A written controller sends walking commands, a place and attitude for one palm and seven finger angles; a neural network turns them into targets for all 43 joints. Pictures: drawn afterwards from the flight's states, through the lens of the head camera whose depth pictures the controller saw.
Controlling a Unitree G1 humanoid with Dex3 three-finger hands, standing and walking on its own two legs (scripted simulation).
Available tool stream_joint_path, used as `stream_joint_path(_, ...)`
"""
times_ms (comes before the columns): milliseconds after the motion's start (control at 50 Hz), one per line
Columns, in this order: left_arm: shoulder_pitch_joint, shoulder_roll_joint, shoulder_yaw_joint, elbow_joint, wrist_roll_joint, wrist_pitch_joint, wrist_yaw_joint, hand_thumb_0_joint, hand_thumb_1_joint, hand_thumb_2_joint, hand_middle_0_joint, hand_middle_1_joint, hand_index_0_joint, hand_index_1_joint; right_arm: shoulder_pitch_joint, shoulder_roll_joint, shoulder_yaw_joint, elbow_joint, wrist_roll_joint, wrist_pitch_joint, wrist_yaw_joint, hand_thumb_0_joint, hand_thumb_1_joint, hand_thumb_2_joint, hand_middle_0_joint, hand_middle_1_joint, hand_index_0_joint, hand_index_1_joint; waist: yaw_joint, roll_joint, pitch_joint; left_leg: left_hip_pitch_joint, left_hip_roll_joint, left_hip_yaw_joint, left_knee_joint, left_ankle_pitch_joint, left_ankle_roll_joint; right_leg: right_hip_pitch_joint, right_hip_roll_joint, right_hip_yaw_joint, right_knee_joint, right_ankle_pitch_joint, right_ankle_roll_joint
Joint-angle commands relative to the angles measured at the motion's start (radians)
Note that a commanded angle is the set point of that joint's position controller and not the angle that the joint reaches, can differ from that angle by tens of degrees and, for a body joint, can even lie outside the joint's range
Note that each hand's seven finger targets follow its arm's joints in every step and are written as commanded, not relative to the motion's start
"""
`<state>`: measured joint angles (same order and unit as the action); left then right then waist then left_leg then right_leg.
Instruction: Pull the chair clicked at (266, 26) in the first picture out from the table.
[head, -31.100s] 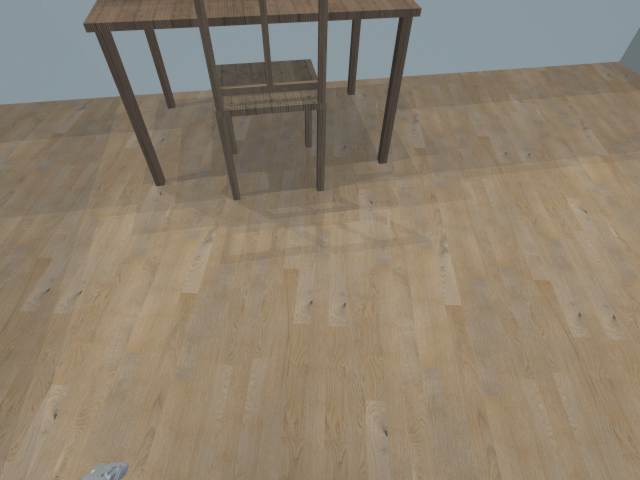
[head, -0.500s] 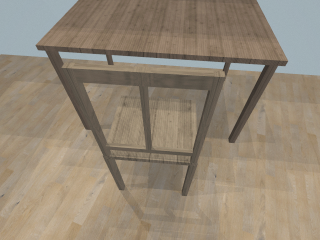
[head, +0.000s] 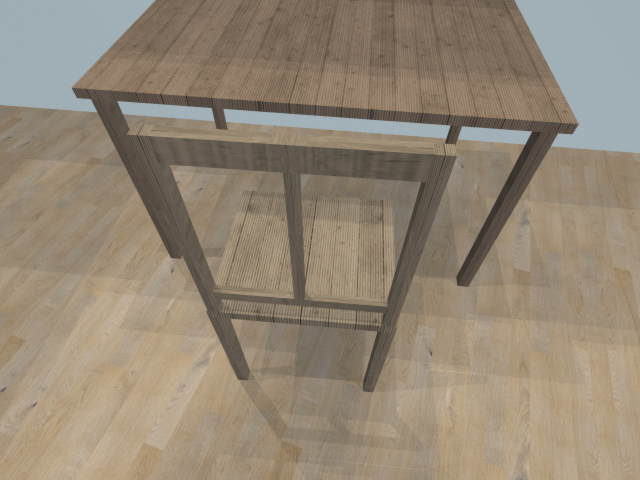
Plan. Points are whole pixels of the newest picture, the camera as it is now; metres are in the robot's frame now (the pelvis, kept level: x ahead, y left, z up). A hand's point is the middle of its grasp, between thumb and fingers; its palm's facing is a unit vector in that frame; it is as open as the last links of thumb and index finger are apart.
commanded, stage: look to check the result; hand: left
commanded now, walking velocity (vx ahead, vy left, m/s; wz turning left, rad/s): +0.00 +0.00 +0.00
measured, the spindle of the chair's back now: (296, 244) +0.49 +0.07 -0.06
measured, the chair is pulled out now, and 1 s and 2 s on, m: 0.27 0.27 0.27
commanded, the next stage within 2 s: take the last steps up to it in 0.06 s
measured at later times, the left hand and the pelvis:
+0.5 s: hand out of the picture +0.03 +0.19 -0.18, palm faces -0.01 -0.98 -0.20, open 7.4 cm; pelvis +0.01 +0.01 -0.01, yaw -1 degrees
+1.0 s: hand out of the picture +0.02 +0.21 -0.18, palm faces -0.02 -0.98 -0.21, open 7.4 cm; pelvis +0.01 +0.03 +0.00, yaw -2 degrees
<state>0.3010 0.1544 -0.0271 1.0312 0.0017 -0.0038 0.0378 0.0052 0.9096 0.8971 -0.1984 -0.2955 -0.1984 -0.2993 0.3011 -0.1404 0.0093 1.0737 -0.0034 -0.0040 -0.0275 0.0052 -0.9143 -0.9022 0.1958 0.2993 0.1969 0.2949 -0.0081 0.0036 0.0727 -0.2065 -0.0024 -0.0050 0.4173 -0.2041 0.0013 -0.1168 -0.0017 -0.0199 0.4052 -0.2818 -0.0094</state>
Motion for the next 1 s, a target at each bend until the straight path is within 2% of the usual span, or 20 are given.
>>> stream_joint_path(0, 0.084, 0.094, 0.020, -0.030, 0.002, -0.008, 0.005, 0.000, 0.900, 0.900, -0.200, -0.300, -0.200, -0.300, 0.086, -0.093, -0.016, -0.025, -0.004, -0.011, -0.007, 0.000, -0.900, -0.900, 0.200, 0.300, 0.200, 0.300, 0.001, 0.009, 0.021, 0.045, 0.087, -0.092, -0.056, 0.161, 0.051, -0.090, -0.094, 0.085, -0.081, 0.143, -0.039)
stream_joint_path(60, 0.085, 0.096, 0.024, -0.030, 0.003, -0.008, 0.005, 0.000, 0.900, 0.900, -0.200, -0.300, -0.200, -0.300, 0.093, -0.093, -0.018, -0.025, -0.004, -0.013, -0.006, 0.000, -0.900, -0.900, 0.200, 0.300, 0.200, 0.300, 0.001, 0.019, -0.009, 0.051, 0.087, -0.099, -0.062, 0.154, 0.052, -0.075, -0.091, 0.083, -0.076, 0.134, -0.036)
stream_joint_path(80, 0.085, 0.097, 0.023, -0.030, 0.002, -0.008, 0.004, 0.000, 0.900, 0.900, -0.200, -0.300, -0.200, -0.300, 0.087, -0.093, -0.016, -0.026, -0.003, -0.012, -0.006, 0.000, -0.900, -0.900, 0.200, 0.300, 0.200, 0.300, 0.004, 0.010, 0.008, 0.043, 0.086, -0.096, -0.061, 0.146, 0.053, -0.080, -0.091, 0.082, -0.082, 0.133, -0.038)
stream_joint_path(160, 0.087, 0.093, 0.023, -0.032, 0.002, -0.011, 0.005, 0.000, 0.900, 0.900, -0.200, -0.300, -0.200, -0.300, 0.094, -0.093, -0.017, -0.025, -0.003, -0.015, -0.007, 0.000, -0.900, -0.900, 0.200, 0.300, 0.200, 0.300, 0.001, -0.004, -0.020, 0.061, 0.085, -0.092, -0.047, 0.199, 0.051, -0.069, -0.096, 0.082, -0.070, 0.177, -0.037)
stream_joint_path(220, 0.086, 0.092, 0.024, -0.028, 0.003, -0.008, 0.004, 0.000, 0.900, 0.900, -0.200, -0.300, -0.200, -0.300, 0.098, -0.093, -0.018, -0.021, -0.006, -0.012, -0.007, 0.000, -0.900, -0.900, 0.200, 0.300, 0.200, 0.300, -0.002, 0.003, -0.014, 0.064, 0.089, -0.092, -0.051, 0.147, 0.053, -0.080, -0.088, 0.082, -0.075, 0.133, -0.037)
stream_joint_path(240, 0.121, 0.103, 0.035, 0.025, 0.026, -0.050, 0.038, 0.000, 0.900, 0.900, -0.200, -0.300, -0.200, -0.300, -0.033, -0.133, -0.020, -0.065, -0.003, -0.033, 0.005, 0.000, -0.900, -0.900, 0.200, 0.300, 0.200, 0.300, 0.040, -0.066, -0.061, 0.022, 0.108, -0.053, 0.154, 0.260, 0.018, -0.056, -0.125, 0.120, -0.059, 0.465, -0.013)
stream_joint_path(260, 0.078, 0.147, 0.040, -0.022, 0.011, -0.053, 0.033, 0.000, 0.900, 0.900, -0.200, -0.300, -0.200, -0.300, 0.019, -0.105, -0.020, -0.104, -0.007, -0.024, 0.012, 0.000, -0.900, -0.900, 0.200, 0.300, 0.200, 0.300, -0.013, -0.086, -0.120, 0.001, 0.068, -0.039, 0.127, -0.011, 0.016, -0.045, -0.160, 0.153, -0.048, 0.312, -0.035)
stream_joint_path(280, 0.035, 0.152, 0.043, -0.039, 0.012, -0.059, 0.025, 0.000, 0.900, 0.900, -0.200, -0.300, -0.200, -0.300, 0.024, -0.098, -0.016, -0.101, -0.017, -0.021, 0.018, 0.000, -0.900, -0.900, 0.200, 0.300, 0.200, 0.300, -0.014, -0.053, -0.127, -0.009, 0.049, -0.018, 0.120, -0.022, 0.000, -0.038, -0.167, 0.150, -0.028, 0.334, -0.059)
stream_joint_path(300, 0.030, 0.142, 0.044, -0.046, 0.012, -0.058, 0.022, 0.000, 0.900, 0.900, -0.200, -0.300, -0.200, -0.300, 0.033, -0.097, -0.019, -0.102, -0.014, -0.024, 0.016, 0.000, -0.900, -0.900, 0.200, 0.300, 0.200, 0.300, -0.024, -0.029, -0.113, -0.011, 0.051, -0.023, 0.112, 0.010, 0.002, -0.068, -0.150, 0.132, -0.004, 0.270, -0.062)
stream_joint_path(340, 0.047, 0.120, 0.039, -0.036, 0.012, -0.050, 0.018, 0.000, 0.900, 0.900, -0.200, -0.300, -0.200, -0.300, 0.034, -0.108, -0.016, -0.095, -0.011, -0.032, 0.011, 0.000, -0.900, -0.900, 0.200, 0.300, 0.200, 0.300, -0.012, 0.041, -0.070, -0.023, 0.075, -0.058, 0.091, 0.160, 0.019, -0.088, -0.099, 0.096, 0.039, 0.238, -0.052)
stream_joint_path(380, 0.069, 0.110, 0.035, -0.026, 0.017, -0.041, 0.017, 0.000, 0.900, 0.900, -0.200, -0.300, -0.200, -0.300, 0.028, -0.115, -0.014, -0.093, -0.010, -0.036, 0.005, 0.000, -0.900, -0.900, 0.200, 0.300, 0.200, 0.300, 0.004, 0.044, -0.042, -0.042, 0.087, -0.069, 0.086, 0.237, 0.032, -0.080, -0.081, 0.086, 0.041, 0.224, -0.045)
stream_joint_path(420, 0.064, 0.112, 0.034, -0.026, 0.014, -0.032, 0.015, 0.000, 0.900, 0.900, -0.200, -0.300, -0.200, -0.300, 0.016, -0.127, -0.015, -0.095, -0.008, -0.032, 0.003, 0.000, -0.900, -0.900, 0.200, 0.300, 0.200, 0.300, 0.003, -0.014, -0.035, -0.038, 0.084, -0.070, 0.066, 0.168, 0.032, -0.089, -0.075, 0.092, 0.036, 0.153, -0.040)
stream_joint_path(480, 0.058, 0.117, 0.033, -0.032, 0.018, -0.022, 0.012, 0.000, 0.900, 0.900, -0.200, -0.300, -0.200, -0.300, -0.009, -0.136, -0.016, -0.091, -0.007, -0.030, 0.004, 0.000, -0.900, -0.900, 0.200, 0.300, 0.200, 0.300, 0.012, 0.011, 0.024, -0.066, 0.084, -0.079, 0.023, 0.102, 0.040, -0.113, -0.063, 0.092, 0.020, 0.069, -0.031)
stream_joint_path(520, 0.050, 0.128, 0.033, -0.038, 0.016, -0.017, 0.010, 0.000, 0.900, 0.900, -0.200, -0.300, -0.200, -0.300, -0.016, -0.148, -0.017, -0.092, -0.007, -0.027, 0.005, 0.000, -0.900, -0.900, 0.200, 0.300, 0.200, 0.300, 0.010, 0.015, 0.019, -0.064, 0.082, -0.083, 0.002, 0.058, 0.039, -0.112, -0.062, 0.092, 0.018, 0.038, -0.027)
stream_joint_path(580, 0.054, 0.133, 0.033, -0.039, 0.018, -0.019, 0.008, 0.000, 0.900, 0.900, -0.200, -0.300, -0.200, -0.300, -0.030, -0.149, -0.019, -0.086, -0.004, -0.031, 0.005, 0.000, -0.900, -0.900, 0.200, 0.300, 0.200, 0.300, 0.018, -0.021, 0.006, -0.041, 0.083, -0.076, -0.002, 0.096, 0.044, -0.100, -0.069, 0.089, 0.009, 0.081, -0.019)
stream_joint_path(600, 0.053, 0.139, 0.033, -0.038, 0.016, -0.018, 0.008, 0.000, 0.900, 0.900, -0.200, -0.300, -0.200, -0.300, -0.033, -0.160, -0.020, -0.087, -0.005, -0.031, 0.006, 0.000, -0.900, -0.900, 0.200, 0.300, 0.200, 0.300, 0.015, -0.006, -0.023, -0.018, 0.083, -0.073, 0.000, 0.104, 0.040, -0.098, -0.073, 0.096, 0.013, 0.090, -0.019)
stream_joint_path(680, 0.048, 0.146, 0.033, -0.038, 0.016, -0.017, 0.006, 0.000, 0.900, 0.900, -0.200, -0.300, -0.200, -0.300, -0.042, -0.162, -0.019, -0.075, -0.003, -0.035, 0.004, 0.000, -0.900, -0.900, 0.200, 0.300, 0.200, 0.300, 0.018, 0.013, -0.031, 0.000, 0.089, -0.072, -0.011, 0.155, 0.045, -0.084, -0.072, 0.085, 0.010, 0.114, -0.011)
stream_joint_path(780, 0.049, 0.156, 0.031, -0.025, 0.015, -0.017, 0.005, 0.000, 0.900, 0.900, -0.200, -0.300, -0.200, -0.300, -0.052, -0.164, -0.019, -0.061, 0.001, -0.035, 0.003, 0.000, -0.900, -0.900, 0.200, 0.300, 0.200, 0.300, 0.020, -0.007, -0.036, 0.017, 0.088, -0.067, -0.014, 0.178, 0.043, -0.074, -0.083, 0.085, -0.004, 0.147, -0.006)
stream_joint_path(860, 0.052, 0.159, 0.029, -0.009, 0.013, -0.017, 0.006, 0.000, 0.900, 0.900, -0.200, -0.300, -0.200, -0.300, -0.052, -0.174, -0.020, -0.045, -0.001, -0.036, 0.002, 0.000, -0.900, -0.900, 0.200, 0.300, 0.200, 0.300, 0.017, 0.010, -0.069, 0.059, 0.091, -0.066, -0.012, 0.234, 0.041, -0.066, -0.089, 0.084, 0.001, 0.181, -0.003)
stream_joint_path(980, 0.058, 0.155, 0.028, 0.011, 0.014, -0.018, 0.006, 0.000, 0.900, 0.900, -0.200, -0.300, -0.200, -0.300, -0.053, -0.163, -0.019, -0.022, 0.003, -0.035, 0.000, 0.000, -0.900, -0.900, 0.200, 0.300, 0.200, 0.300, 0.020, -0.017, -0.038, 0.049, 0.091, -0.060, -0.026, 0.221, 0.042, -0.058, -0.093, 0.085, -0.017, 0.199, -0.002)
